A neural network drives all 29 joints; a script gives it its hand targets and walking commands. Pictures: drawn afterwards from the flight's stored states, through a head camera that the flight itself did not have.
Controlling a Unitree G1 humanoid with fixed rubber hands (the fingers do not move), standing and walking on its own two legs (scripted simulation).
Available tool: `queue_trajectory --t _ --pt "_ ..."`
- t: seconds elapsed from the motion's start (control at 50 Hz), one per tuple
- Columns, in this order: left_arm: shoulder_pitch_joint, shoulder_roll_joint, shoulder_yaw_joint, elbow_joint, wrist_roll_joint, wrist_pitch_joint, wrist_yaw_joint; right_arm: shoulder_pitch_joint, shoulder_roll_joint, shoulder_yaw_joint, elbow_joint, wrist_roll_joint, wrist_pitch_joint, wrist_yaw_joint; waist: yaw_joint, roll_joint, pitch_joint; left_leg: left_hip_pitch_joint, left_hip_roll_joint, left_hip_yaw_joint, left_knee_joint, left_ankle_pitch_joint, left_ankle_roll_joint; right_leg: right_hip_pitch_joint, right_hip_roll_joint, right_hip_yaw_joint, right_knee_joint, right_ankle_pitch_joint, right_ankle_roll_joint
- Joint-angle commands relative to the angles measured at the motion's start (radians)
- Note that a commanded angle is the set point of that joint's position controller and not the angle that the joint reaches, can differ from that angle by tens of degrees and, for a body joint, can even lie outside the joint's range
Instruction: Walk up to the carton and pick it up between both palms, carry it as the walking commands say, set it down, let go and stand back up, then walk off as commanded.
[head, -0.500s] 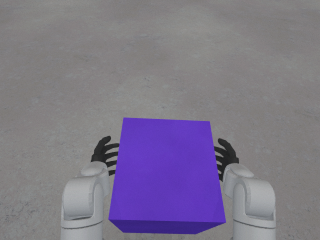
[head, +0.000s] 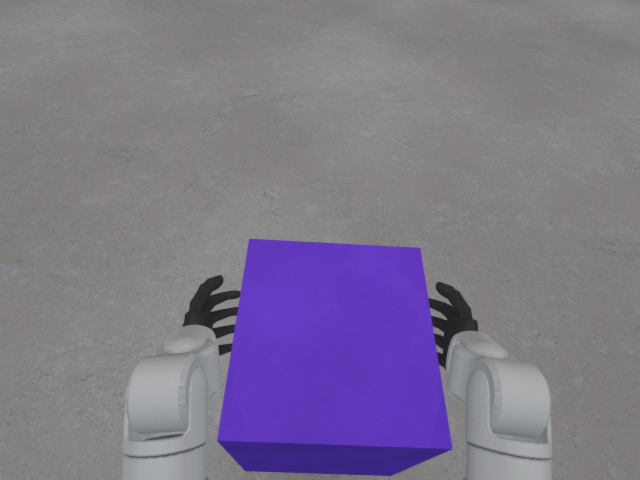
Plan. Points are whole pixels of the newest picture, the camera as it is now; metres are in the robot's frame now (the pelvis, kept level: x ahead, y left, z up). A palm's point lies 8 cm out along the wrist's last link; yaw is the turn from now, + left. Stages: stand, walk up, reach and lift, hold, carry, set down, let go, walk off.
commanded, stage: carry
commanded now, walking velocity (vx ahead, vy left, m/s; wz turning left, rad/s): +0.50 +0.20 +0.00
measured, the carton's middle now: (326, 367) +0.28 +0.00 +0.00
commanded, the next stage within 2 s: none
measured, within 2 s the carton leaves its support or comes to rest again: neither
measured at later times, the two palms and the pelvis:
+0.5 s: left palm (157, 175) +0.59 +0.28 +0.05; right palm (329, 179) +0.59 -0.01 +0.05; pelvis +0.31 +0.13 -0.01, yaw -2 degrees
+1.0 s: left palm (132, 86) +0.94 +0.43 +0.02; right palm (258, 84) +0.97 +0.14 +0.03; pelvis +0.67 +0.26 -0.03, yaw +0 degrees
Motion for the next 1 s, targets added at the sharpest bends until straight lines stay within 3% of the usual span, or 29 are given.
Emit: queue_trajectory --t 0.0,0.06,0.08,0.1,0.12,0.16,0.2,0.24,0.3,0.32,0.34,0.36,0.44,0.56,0.62,0.64,0.66,0.68,0.7,0.76,0.8,0.82,0.84,0.86,0.88,0.9,0.92,0.94,0.98 --pt "-0.609 -0.975 -0.691 -0.204 -0.439 -0.059 -0.252 -0.604 0.952 0.744 -0.205 0.451 -0.029 0.260 -0.004 0.207 -0.293 0.396 0.242 -0.199 -0.207 0.810 0.054 -0.095 -0.019 -0.096 -0.434 0.081 0.002" --pt "-0.565 -0.984 -0.709 -0.214 -0.425 -0.058 -0.241 -0.497 0.933 0.718 -0.168 0.430 -0.022 0.268 0.024 0.206 -0.441 0.229 0.166 -0.043 0.094 1.221 -0.054 0.398 0.026 -0.122 -0.618 0.399 -0.059" --pt "-0.554 -1.003 -0.711 -0.176 -0.430 -0.055 -0.241 -0.559 0.911 0.703 -0.186 0.433 -0.021 0.270 0.056 0.219 -0.527 0.016 0.127 -0.020 0.256 1.172 -0.112 0.667 -0.077 0.007 -0.571 0.447 -0.127" --pt "-0.547 -0.992 -0.702 -0.172 -0.415 -0.055 -0.242 -0.582 0.893 0.712 -0.224 0.448 -0.019 0.274 0.080 0.013 -0.589 -0.243 0.034 -0.044 0.519 0.869 -0.178 0.867 -0.309 0.374 -0.605 0.527 -0.244" --pt "-0.523 -0.993 -0.695 -0.167 -0.401 -0.058 -0.243 -0.556 0.915 0.733 -0.211 0.455 -0.014 0.274 0.078 -0.210 -0.598 -0.517 -0.057 -0.134 0.750 0.092 -0.210 1.052 -0.486 0.629 -0.595 0.881 -0.379" --pt "-0.547 -1.009 -0.721 -0.174 -0.411 -0.058 -0.248 -0.552 0.944 0.736 -0.179 0.453 -0.023 0.272 0.076 -0.093 -0.558 -0.711 0.063 -0.288 0.926 -0.060 -0.191 1.113 -0.482 0.555 -0.530 0.988 -0.338" --pt "-0.607 -1.032 -0.748 -0.205 -0.430 -0.066 -0.244 -0.553 0.949 0.711 -0.168 0.449 -0.037 0.275 0.090 0.020 -0.470 -0.869 0.155 -0.368 0.733 -0.173 -0.160 1.091 -0.454 0.490 -0.501 0.877 -0.241" --pt "-0.621 -1.013 -0.741 -0.216 -0.445 -0.070 -0.250 -0.515 0.926 0.705 -0.174 0.418 -0.048 0.262 0.061 -0.023 -0.420 -0.693 0.212 -0.350 0.324 -0.189 -0.140 0.873 -0.450 0.356 -0.530 0.755 -0.162" --pt "-0.582 -1.006 -0.728 -0.223 -0.465 -0.073 -0.254 -0.550 0.925 0.730 -0.275 0.418 -0.057 0.254 0.004 -0.171 -0.484 0.061 0.067 -0.011 -0.148 0.267 -0.112 0.364 -0.322 0.001 -0.488 0.593 -0.035" --pt "-0.559 -0.990 -0.732 -0.253 -0.456 -0.075 -0.250 -0.490 0.924 0.738 -0.263 0.416 -0.059 0.252 -0.010 -0.020 -0.542 0.285 0.006 0.001 -0.135 0.283 -0.090 0.242 -0.209 -0.083 -0.272 0.613 0.002" --pt "-0.589 -0.987 -0.756 -0.255 -0.471 -0.064 -0.262 -0.477 0.908 0.706 -0.222 0.397 -0.065 0.251 -0.034 0.267 -0.552 0.488 0.227 -0.385 -0.153 0.562 0.008 -0.065 -0.073 -0.120 -0.009 0.331 0.062" --pt "-0.665 -0.970 -0.766 -0.286 -0.484 -0.063 -0.272 -0.549 0.922 0.717 -0.222 0.398 -0.063 0.241 -0.026 0.442 -0.489 0.641 0.351 -0.613 -0.110 1.042 0.078 -0.329 0.003 -0.073 0.183 -0.091 0.068" --pt "-0.609 -0.992 -0.726 -0.245 -0.491 -0.062 -0.268 -0.542 0.937 0.711 -0.235 0.404 -0.047 0.232 -0.029 0.112 -0.420 0.795 0.326 -0.540 -0.053 1.198 0.079 -0.559 -0.051 -0.004 0.201 -0.080 0.025" --pt "-0.611 -0.998 -0.718 -0.270 -0.460 -0.075 -0.239 -0.597 0.912 0.721 -0.322 0.432 -0.047 0.242 -0.025 0.226 -0.313 0.699 0.198 -0.277 -0.151 1.414 -0.025 -0.369 0.030 -0.184 -0.228 0.111 0.000" --pt "-0.608 -1.002 -0.733 -0.268 -0.428 -0.072 -0.223 -0.511 0.913 0.704 -0.245 0.434 -0.026 0.265 0.011 0.262 -0.373 0.340 0.111 -0.092 0.052 1.795 -0.139 0.240 0.137 -0.286 -0.502 0.303 -0.037" --pt "-0.559 -1.006 -0.710 -0.221 -0.408 -0.069 -0.221 -0.508 0.903 0.706 -0.233 0.442 -0.025 0.264 0.044 0.201 -0.484 0.155 0.106 -0.063 0.257 1.674 -0.174 0.577 0.075 -0.226 -0.578 0.516 -0.070" --pt "-0.484 -1.009 -0.689 -0.198 -0.401 -0.066 -0.223 -0.513 0.860 0.702 -0.251 0.433 -0.022 0.268 0.111 0.166 -0.613 -0.132 0.106 -0.095 0.577 1.211 -0.215 0.948 -0.201 0.053 -0.550 0.749 -0.182" --pt "-0.486 -1.002 -0.682 -0.181 -0.382 -0.075 -0.217 -0.550 0.870 0.715 -0.281 0.454 -0.017 0.272 0.117 -0.176 -0.657 -0.519 -0.075 -0.148 0.990 0.319 -0.289 1.225 -0.517 0.523 -0.521 1.336 -0.397" --pt "-0.404 -1.007 -0.683 -0.117 -0.350 -0.063 -0.214 -0.538 0.880 0.719 -0.253 0.458 -0.014 0.278 0.101 -0.188 -0.647 -0.720 -0.013 -0.259 1.182 -0.111 -0.271 1.327 -0.544 0.547 -0.440 1.451 -0.417" --pt "-0.542 -1.027 -0.731 -0.216 -0.373 -0.089 -0.212 -0.589 0.901 0.725 -0.274 0.458 -0.040 0.287 0.140 -0.061 -0.533 -1.048 0.134 -0.555 1.185 -0.433 -0.190 1.198 -0.498 0.564 -0.387 0.946 -0.273" --pt "-0.566 -1.026 -0.775 -0.263 -0.412 -0.100 -0.209 -0.518 0.884 0.691 -0.270 0.434 -0.072 0.274 0.115 0.085 -0.485 -1.008 0.219 -0.528 0.704 -0.469 -0.160 1.061 -0.544 0.438 -0.382 0.885 -0.171" --pt "-0.631 -1.007 -0.785 -0.321 -0.429 -0.105 -0.211 -0.497 0.896 0.694 -0.253 0.427 -0.080 0.272 0.063 0.129 -0.480 -0.774 0.276 -0.516 0.376 -0.294 -0.132 0.853 -0.543 0.326 -0.409 0.775 -0.107" --pt "-0.622 -0.993 -0.773 -0.286 -0.445 -0.099 -0.225 -0.456 0.868 0.692 -0.241 0.408 -0.081 0.260 0.030 0.079 -0.473 -0.358 0.223 -0.302 0.137 0.051 -0.131 0.504 -0.451 0.104 -0.502 0.633 -0.055" --pt "-0.583 -0.975 -0.767 -0.286 -0.453 -0.101 -0.231 -0.457 0.855 0.691 -0.266 0.396 -0.081 0.253 0.016 -0.093 -0.461 -0.084 0.160 -0.115 0.032 0.280 -0.146 0.314 -0.400 -0.036 -0.542 0.529 -0.011" --pt "-0.564 -1.001 -0.764 -0.278 -0.474 -0.104 -0.237 -0.466 0.873 0.698 -0.289 0.383 -0.085 0.245 -0.005 -0.146 -0.525 0.139 0.073 -0.017 -0.004 0.422 -0.138 0.251 -0.316 -0.122 -0.421 0.558 0.017" --pt "-0.556 -1.001 -0.767 -0.269 -0.476 -0.094 -0.246 -0.449 0.871 0.692 -0.289 0.379 -0.090 0.238 -0.033 0.054 -0.572 0.341 0.019 -0.033 -0.019 0.411 -0.093 0.139 -0.218 -0.146 -0.193 0.495 0.035" --pt "-0.604 -0.998 -0.797 -0.280 -0.491 -0.080 -0.263 -0.496 0.853 0.662 -0.263 0.376 -0.092 0.237 -0.031 0.458 -0.536 0.456 0.268 -0.482 -0.121 0.747 0.019 -0.113 -0.060 -0.153 0.108 0.041 0.106" --pt "-0.658 -0.952 -0.811 -0.333 -0.507 -0.080 -0.271 -0.503 0.852 0.677 -0.265 0.378 -0.091 0.232 -0.028 0.484 -0.559 0.597 0.364 -0.724 -0.105 0.959 0.123 -0.281 0.001 -0.059 0.291 -0.124 0.101" --pt "-0.572 -0.942 -0.767 -0.295 -0.502 -0.074 -0.277 -0.464 0.864 0.685 -0.251 0.353 -0.071 0.219 -0.032 0.183 -0.546 0.701 0.360 -0.669 -0.055 1.125 0.141 -0.401 -0.036 0.027 0.357 -0.105 0.065"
